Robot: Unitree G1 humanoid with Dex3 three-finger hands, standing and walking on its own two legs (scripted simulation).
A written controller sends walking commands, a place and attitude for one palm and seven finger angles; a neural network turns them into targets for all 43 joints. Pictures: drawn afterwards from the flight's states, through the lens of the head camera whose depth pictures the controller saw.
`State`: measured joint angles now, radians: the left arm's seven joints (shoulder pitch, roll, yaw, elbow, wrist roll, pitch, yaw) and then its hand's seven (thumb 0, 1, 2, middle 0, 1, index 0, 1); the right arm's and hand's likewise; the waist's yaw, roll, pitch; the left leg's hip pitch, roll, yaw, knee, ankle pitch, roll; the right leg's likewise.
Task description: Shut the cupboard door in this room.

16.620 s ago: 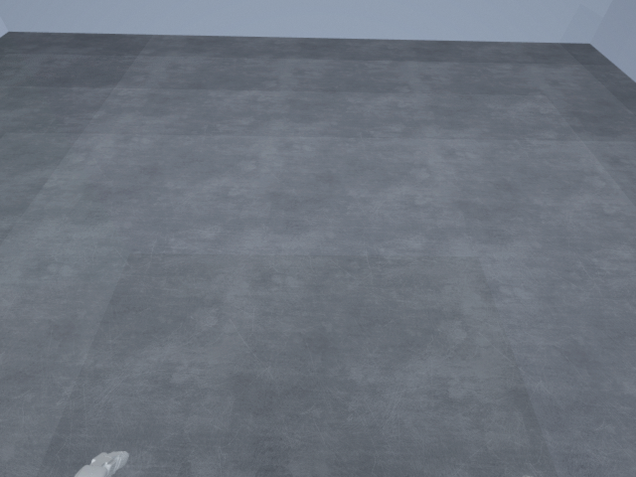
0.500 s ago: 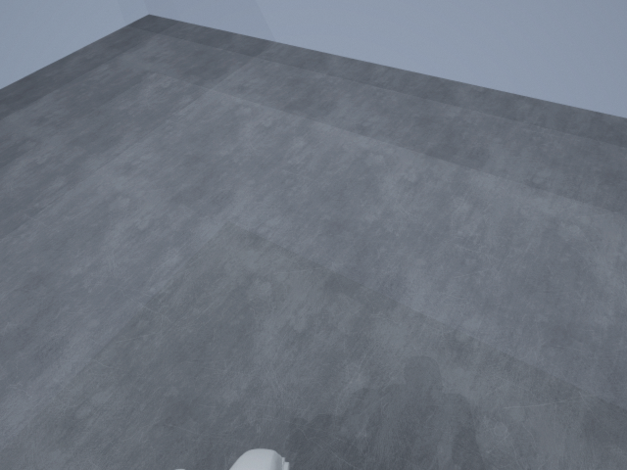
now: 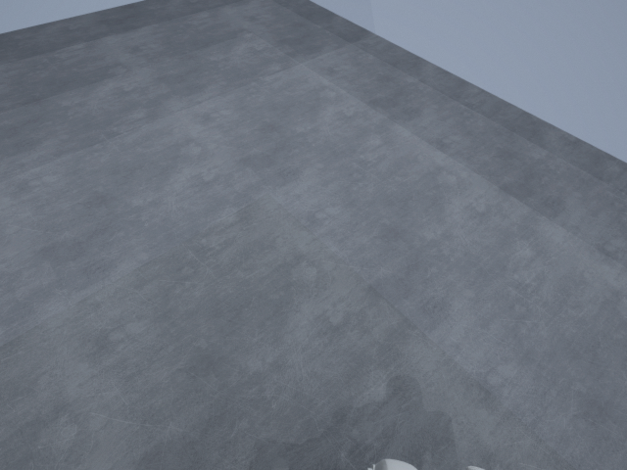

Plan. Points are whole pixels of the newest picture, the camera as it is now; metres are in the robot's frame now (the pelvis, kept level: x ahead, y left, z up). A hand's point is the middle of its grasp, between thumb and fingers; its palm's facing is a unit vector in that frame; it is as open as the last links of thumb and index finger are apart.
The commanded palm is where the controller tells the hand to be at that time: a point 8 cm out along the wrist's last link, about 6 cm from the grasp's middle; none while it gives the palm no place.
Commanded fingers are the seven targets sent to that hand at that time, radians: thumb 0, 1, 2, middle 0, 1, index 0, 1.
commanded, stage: turn or walk to find it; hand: left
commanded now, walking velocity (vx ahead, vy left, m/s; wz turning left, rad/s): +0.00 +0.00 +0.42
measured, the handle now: out of the picture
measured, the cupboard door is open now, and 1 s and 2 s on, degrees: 85 85 85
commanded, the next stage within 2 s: stand and wait in 1.94 s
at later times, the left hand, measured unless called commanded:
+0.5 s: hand out of the picture +0.03 +0.13 -0.14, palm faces +0.24 -0.93 -0.29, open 7.4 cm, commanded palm none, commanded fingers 0.00 0.90 0.90 -0.20 -0.30 -0.20 -0.30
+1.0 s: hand out of the picture -0.13 +0.17 -0.18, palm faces +0.49 -0.84 -0.23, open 7.4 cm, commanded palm none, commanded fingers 0.00 0.90 0.90 -0.20 -0.30 -0.20 -0.30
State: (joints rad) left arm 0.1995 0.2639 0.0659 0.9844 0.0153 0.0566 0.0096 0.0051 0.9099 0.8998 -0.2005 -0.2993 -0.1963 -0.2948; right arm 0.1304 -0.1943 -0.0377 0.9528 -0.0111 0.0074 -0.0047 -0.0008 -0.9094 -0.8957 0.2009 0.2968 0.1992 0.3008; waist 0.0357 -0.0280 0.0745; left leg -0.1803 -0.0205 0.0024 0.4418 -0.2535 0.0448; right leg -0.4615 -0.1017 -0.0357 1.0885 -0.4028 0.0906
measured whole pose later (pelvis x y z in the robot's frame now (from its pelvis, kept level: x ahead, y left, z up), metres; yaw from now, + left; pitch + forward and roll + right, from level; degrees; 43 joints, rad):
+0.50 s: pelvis -0.01 -0.07 +0.00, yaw +13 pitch -1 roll +3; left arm 0.19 0.15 0.03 0.93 0.02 0.00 0.02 0.00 0.90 0.90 -0.21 -0.30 -0.20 -0.30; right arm 0.26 -0.26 -0.10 1.02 -0.02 0.07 0.01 0.00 -0.91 -0.90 0.20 0.30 0.19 0.30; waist -0.03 0.05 0.07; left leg -0.47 0.01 -0.04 1.16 -0.37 -0.06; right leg -0.20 -0.09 -0.18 0.50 -0.28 -0.05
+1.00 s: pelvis -0.07 -0.03 +0.00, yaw +25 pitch -2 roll -1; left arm 0.24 0.25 0.07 1.00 0.02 0.07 0.01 0.01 0.91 0.90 -0.20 -0.30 -0.20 -0.29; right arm 0.14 -0.20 -0.04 0.96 -0.01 0.02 0.00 0.00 -0.91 -0.90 0.20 0.30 0.20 0.30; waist 0.04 -0.02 0.06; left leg -0.21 -0.02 0.03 0.47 -0.23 0.05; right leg -0.46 -0.10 -0.05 1.08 -0.40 0.07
